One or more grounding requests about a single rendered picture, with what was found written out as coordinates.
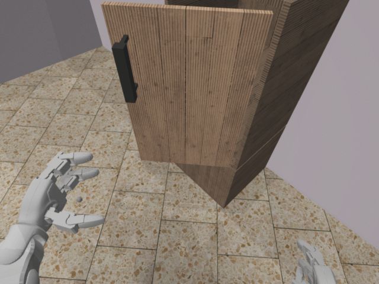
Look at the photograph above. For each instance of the cupboard door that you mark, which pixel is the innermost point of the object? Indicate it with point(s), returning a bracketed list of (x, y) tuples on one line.
[(195, 68)]

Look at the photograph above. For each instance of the robot right hand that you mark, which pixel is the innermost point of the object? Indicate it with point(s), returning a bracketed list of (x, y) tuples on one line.
[(316, 270)]

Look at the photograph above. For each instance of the robot left forearm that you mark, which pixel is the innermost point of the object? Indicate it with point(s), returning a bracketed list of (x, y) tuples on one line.
[(21, 253)]

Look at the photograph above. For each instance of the robot left hand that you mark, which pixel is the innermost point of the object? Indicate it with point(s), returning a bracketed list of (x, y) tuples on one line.
[(43, 193)]

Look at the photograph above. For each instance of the handle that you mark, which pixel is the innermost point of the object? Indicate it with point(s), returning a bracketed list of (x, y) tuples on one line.
[(122, 61)]

